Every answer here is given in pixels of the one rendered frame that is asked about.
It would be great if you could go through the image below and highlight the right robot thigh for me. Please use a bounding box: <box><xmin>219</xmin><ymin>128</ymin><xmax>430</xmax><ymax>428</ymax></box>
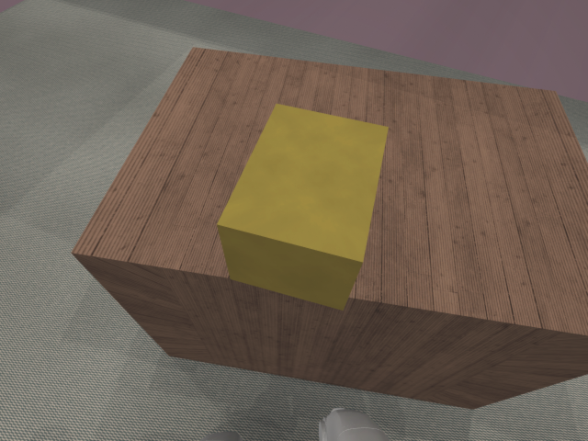
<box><xmin>319</xmin><ymin>409</ymin><xmax>390</xmax><ymax>441</ymax></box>

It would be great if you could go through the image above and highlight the carton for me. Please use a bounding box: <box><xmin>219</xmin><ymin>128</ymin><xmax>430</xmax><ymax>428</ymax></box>
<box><xmin>217</xmin><ymin>104</ymin><xmax>389</xmax><ymax>311</ymax></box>

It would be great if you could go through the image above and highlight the pedestal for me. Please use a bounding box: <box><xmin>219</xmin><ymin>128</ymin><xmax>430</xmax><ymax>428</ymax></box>
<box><xmin>71</xmin><ymin>47</ymin><xmax>588</xmax><ymax>410</ymax></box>

